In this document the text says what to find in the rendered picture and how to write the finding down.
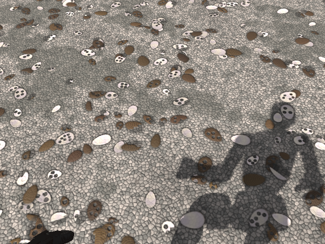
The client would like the left robot hand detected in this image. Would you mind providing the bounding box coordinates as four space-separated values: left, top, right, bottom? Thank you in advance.
27 230 74 244

